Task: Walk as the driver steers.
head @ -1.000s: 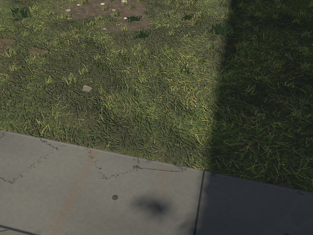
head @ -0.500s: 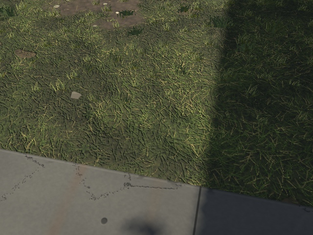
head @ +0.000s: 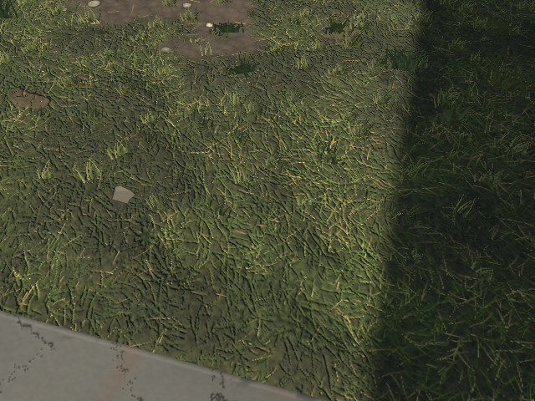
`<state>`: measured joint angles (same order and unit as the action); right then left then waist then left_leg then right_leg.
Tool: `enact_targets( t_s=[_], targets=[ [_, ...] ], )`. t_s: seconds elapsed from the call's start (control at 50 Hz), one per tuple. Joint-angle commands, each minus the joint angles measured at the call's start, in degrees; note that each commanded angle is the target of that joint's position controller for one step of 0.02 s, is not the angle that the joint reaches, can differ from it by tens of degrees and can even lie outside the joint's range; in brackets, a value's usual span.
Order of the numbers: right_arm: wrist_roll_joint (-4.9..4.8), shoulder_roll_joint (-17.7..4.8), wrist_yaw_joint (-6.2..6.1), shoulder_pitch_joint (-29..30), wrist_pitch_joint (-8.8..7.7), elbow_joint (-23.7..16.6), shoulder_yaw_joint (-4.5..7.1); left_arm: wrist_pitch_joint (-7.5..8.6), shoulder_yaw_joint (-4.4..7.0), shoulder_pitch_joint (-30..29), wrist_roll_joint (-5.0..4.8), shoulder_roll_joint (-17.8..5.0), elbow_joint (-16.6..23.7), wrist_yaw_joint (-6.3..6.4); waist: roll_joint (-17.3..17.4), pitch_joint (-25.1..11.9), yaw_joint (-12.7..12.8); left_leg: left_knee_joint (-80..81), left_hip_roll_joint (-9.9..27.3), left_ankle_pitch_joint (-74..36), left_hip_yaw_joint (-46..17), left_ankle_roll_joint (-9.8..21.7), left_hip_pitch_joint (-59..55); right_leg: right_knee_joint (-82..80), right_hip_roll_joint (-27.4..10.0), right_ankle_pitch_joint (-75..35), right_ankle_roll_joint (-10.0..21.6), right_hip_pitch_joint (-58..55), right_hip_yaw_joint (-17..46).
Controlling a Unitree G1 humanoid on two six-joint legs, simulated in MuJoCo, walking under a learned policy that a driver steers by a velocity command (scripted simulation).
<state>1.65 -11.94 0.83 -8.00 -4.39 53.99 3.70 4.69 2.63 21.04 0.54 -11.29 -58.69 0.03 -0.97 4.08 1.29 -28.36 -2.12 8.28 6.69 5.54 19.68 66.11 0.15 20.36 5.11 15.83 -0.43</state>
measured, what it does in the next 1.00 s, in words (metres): walks ahead: right foot, then left foot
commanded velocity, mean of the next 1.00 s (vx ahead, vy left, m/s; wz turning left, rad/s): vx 0.50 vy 0.00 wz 0.00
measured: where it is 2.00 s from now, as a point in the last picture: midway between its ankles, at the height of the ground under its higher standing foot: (281, 185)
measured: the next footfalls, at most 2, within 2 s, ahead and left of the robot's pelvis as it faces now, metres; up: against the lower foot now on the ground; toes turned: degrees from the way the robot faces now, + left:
right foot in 0.44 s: +0.42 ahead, -0.11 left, +0.00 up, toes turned -4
left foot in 1.00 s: +0.72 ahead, +0.07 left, +0.00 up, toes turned +5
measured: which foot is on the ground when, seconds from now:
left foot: down 0.00-0.44, up 0.46-0.98, down 1.00-1.00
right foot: up 0.00-0.42, down 0.44-1.00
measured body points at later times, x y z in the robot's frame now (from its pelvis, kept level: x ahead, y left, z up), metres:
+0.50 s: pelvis +0.28 -0.04 -0.01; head +0.32 -0.04 +0.44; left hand +0.45 +0.20 -0.12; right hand +0.22 -0.27 -0.16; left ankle +0.09 +0.06 -0.67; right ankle +0.38 -0.10 -0.73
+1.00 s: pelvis +0.55 -0.02 -0.01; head +0.59 -0.01 +0.44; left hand +0.46 +0.21 -0.15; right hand +0.76 -0.23 -0.12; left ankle +0.68 +0.06 -0.73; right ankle +0.38 -0.10 -0.73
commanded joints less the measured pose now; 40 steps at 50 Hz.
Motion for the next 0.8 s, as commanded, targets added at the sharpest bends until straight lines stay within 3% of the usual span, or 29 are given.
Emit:
enact_targets(
  t_s=[0.02, 0.06, 0.14, 0.22, 0.32, 0.38, 0.42, 0.44, 0.46, 0.48, 0.5, 0.52, 0.54, 0.58, 0.62, 0.66, 0.72, 0.8],
  targets=[
    [-0.74, -2.92, -0.41, -6.56, -0.94, 0.86, 0.28, -0.38, 0.87, 2.11, 1.41, -3.12, 2.97, -0.64, 3.23, -3.76, -0.09, 18.18, 15.87, -3.07, -19.57, 6.34, -12.52, 1.60, -5.36, -5.03, -0.03, 13.76, 3.00],
    [-0.90, -3.36, -0.64, -9.83, -1.81, 2.41, 0.17, -1.50, 0.84, 1.52, 1.74, -2.17, 3.23, -1.19, 3.60, -2.97, 0.60, 19.12, 14.94, -9.01, -16.76, 6.85, -11.11, -0.59, -5.59, -5.23, -1.15, 13.44, 1.96],
    [-1.08, -4.98, -0.81, -14.04, -2.11, 3.73, 0.16, -2.49, 0.83, -8.17, 1.74, -2.97, 6.65, -1.82, 3.59, 0.08, -0.39, 21.96, 13.14, -11.26, -12.39, 6.59, -12.49, -8.28, -7.18, -12.49, -3.26, 20.99, -0.29],
    [-1.07, -4.68, -0.75, -17.47, -1.96, 4.43, -0.34, -2.27, 0.13, -17.24, 0.97, -2.42, 9.73, -1.99, 3.96, 1.41, -2.47, 22.11, 11.49, -16.44, -9.28, 5.52, -14.87, -20.94, -6.17, -19.26, -4.00, 21.41, -2.57],
    [-0.55, -5.25, -1.37, -22.12, -1.66, 6.22, -0.43, -1.80, -0.22, -24.44, 0.74, -2.90, 12.40, -1.78, 4.72, 2.38, -4.62, 19.93, 13.58, -22.38, -8.51, 5.65, -23.38, -30.30, -3.98, -19.66, -2.15, 21.13, -4.17],
    [-0.13, -6.30, -1.94, -20.89, -1.35, 6.55, -0.13, -1.11, 0.23, -23.07, 0.75, -3.90, 12.76, -1.52, 5.01, 1.72, -2.69, 14.74, 15.09, -34.12, -7.59, 4.85, -27.17, -33.97, -1.95, -13.84, 0.39, 16.71, -4.74],
    [-0.03, -7.40, -2.02, -19.14, -1.03, 6.49, 0.18, -0.45, 1.27, -12.52, 0.91, -5.46, 9.45, -0.75, 5.18, -3.73, 2.00, 2.16, 13.97, -46.75, -6.01, 3.40, -26.67, -37.33, 1.82, -11.20, 2.67, 3.55, -6.20],
    [-0.38, -7.03, -1.89, -18.21, -0.84, 6.04, 0.02, 0.14, 2.17, -2.38, 1.63, -7.19, 6.10, -0.21, 3.47, -9.14, 6.08, -9.63, 11.65, -41.24, -4.18, 2.28, -20.59, -39.62, 0.74, -13.62, 4.39, -9.92, -4.77],
    [-1.83, -3.77, -1.44, -19.59, -0.90, 3.82, -0.91, 0.50, 3.61, 6.79, 3.26, -12.62, 4.60, 0.45, -3.70, -17.00, 7.74, -28.71, 7.24, -19.49, -1.48, 0.47, -4.82, -40.34, -13.71, -8.48, 8.57, -26.98, 12.53],
    [-2.95, -1.12, -1.06, -25.25, -0.84, 3.96, -1.01, -0.02, 4.32, 7.07, 2.78, -15.69, 4.46, -0.14, -12.60, -22.02, 4.73, -45.76, -2.99, 23.56, -3.88, -0.69, 11.26, -48.08, -25.89, -8.74, 15.36, -35.37, 38.15],
    [-1.58, -5.69, -1.23, -19.71, -0.49, 3.59, 0.27, -0.62, 3.83, 1.41, 0.70, -12.81, 5.01, -0.46, -3.97, -15.70, 3.24, -48.60, 1.00, 18.79, -10.33, 0.28, 15.72, -49.96, -22.33, -3.57, 13.22, -29.18, 34.83],
    [-1.24, -5.32, -0.93, -14.93, -0.82, 2.01, 0.27, -0.47, 2.72, -4.07, 0.23, -8.97, 5.87, -0.60, -1.79, -7.70, 1.66, -46.10, 3.41, 13.19, -9.87, 0.38, 16.77, -51.72, -20.33, -4.95, 11.16, -20.26, 25.94],
    [-1.06, -4.19, -0.77, -13.06, -0.90, 1.78, 0.15, -0.06, 1.93, -6.52, 0.46, -6.20, 5.93, -0.76, -0.10, -4.37, 0.15, -42.61, 5.33, 9.80, -9.61, 0.35, 14.80, -53.77, -17.47, -9.62, 9.11, -14.24, 20.22],
    [0.35, -2.26, -0.11, -14.95, 0.50, 2.41, -0.02, 0.58, 0.96, -6.25, 0.17, -3.49, 4.53, -0.34, -1.84, -2.94, -2.77, -38.02, 7.11, 7.60, -9.06, -0.82, 9.50, -56.17, -13.68, -15.25, 6.55, -7.41, 12.72],
    [0.64, -1.55, 0.39, -14.18, 1.52, 2.08, -0.01, 1.49, 1.00, -2.85, 0.11, -4.42, 2.94, -0.15, -1.99, -2.56, -3.35, -36.09, 7.25, 6.81, -7.92, -1.91, 9.41, -56.93, -12.81, -21.58, 7.07, -6.54, 9.99],
    [0.66, -1.89, 0.70, -9.89, 2.16, 0.58, 0.02, 1.82, 1.23, -0.87, 0.00, -5.96, 2.20, -0.02, -1.87, -1.19, -3.20, -32.84, 8.14, 3.22, -6.78, -2.98, 13.20, -58.62, -11.81, -22.01, 6.94, -7.08, 7.56],
    [0.31, -2.48, 0.97, -2.01, 2.41, -2.16, -0.09, 1.64, 0.90, 2.50, -0.06, -5.81, 1.41, -0.05, -1.94, 0.53, -1.54, -25.55, 8.85, -2.81, -5.33, -4.27, 18.10, -59.91, -10.64, -24.62, 6.36, -9.47, 5.43],
    [-0.29, -1.56, 1.08, 5.86, 2.11, -4.79, -0.91, 1.59, 0.55, 6.20, -0.02, -5.76, 0.40, 0.09, -2.38, 1.38, 0.52, -13.98, 7.37, -8.20, -3.18, -4.50, 17.37, -59.61, -9.81, -29.67, 5.37, -12.77, 2.94]
  ],
)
